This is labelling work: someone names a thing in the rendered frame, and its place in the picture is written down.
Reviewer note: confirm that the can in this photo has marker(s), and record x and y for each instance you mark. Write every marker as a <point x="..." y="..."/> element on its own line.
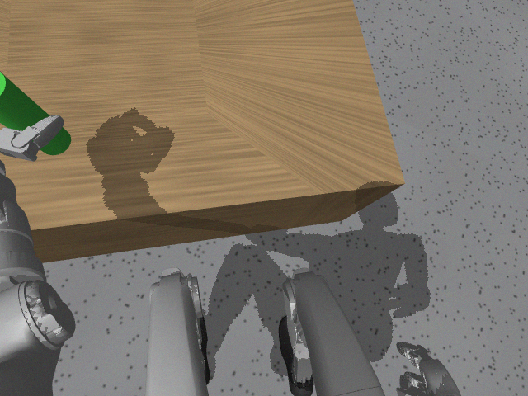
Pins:
<point x="18" y="111"/>

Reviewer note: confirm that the left robot hand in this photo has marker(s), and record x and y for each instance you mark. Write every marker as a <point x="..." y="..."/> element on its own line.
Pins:
<point x="18" y="144"/>

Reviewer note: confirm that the right robot foot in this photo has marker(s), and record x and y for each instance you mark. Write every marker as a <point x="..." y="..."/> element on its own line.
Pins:
<point x="296" y="388"/>

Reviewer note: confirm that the right robot hand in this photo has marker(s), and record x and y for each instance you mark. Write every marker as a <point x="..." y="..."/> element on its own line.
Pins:
<point x="435" y="380"/>

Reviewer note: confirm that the left robot arm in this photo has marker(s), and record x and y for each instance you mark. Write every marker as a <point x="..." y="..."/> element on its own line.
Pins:
<point x="34" y="321"/>

